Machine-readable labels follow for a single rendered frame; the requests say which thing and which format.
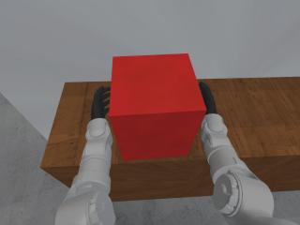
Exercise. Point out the carton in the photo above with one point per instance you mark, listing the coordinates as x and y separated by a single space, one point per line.
156 105

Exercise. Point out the robot left upper arm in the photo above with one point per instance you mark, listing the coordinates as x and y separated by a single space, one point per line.
94 207

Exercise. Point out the pedestal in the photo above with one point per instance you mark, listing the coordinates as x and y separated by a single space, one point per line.
262 116

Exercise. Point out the robot right hand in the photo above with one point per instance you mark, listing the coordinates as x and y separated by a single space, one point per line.
208 99

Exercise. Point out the robot right upper arm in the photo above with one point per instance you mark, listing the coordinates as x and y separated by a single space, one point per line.
245 201

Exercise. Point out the robot left forearm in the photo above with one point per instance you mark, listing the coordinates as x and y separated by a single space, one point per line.
94 171

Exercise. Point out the robot right forearm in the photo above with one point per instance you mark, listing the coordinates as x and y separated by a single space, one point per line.
219 151

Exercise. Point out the robot left hand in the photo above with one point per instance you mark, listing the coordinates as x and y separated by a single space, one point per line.
97 109

